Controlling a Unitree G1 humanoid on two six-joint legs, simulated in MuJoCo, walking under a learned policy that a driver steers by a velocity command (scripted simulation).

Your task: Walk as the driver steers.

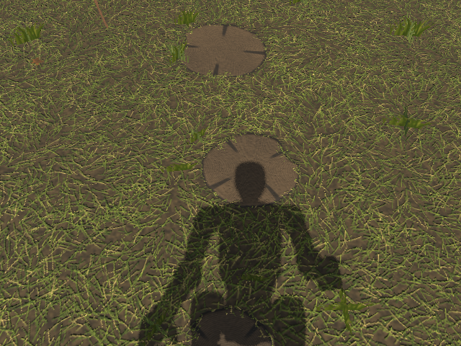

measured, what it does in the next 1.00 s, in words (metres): walks ahead: right foot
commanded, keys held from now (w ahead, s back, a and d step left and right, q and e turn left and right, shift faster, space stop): w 0.98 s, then no key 0.02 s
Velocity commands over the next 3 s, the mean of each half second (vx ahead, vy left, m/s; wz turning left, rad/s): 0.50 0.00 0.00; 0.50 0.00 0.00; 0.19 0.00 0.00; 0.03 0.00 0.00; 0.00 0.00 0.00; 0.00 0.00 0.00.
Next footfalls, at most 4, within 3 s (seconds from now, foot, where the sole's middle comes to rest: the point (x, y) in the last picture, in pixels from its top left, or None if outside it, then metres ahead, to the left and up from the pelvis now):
0.48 right None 0.44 -0.14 -0.76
1.02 left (208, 251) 0.75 0.10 -0.76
1.42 right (282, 237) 0.81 -0.13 -0.76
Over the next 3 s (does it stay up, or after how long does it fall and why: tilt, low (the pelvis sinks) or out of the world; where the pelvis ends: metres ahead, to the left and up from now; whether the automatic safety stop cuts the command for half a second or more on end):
stays up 0.74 0.00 0.01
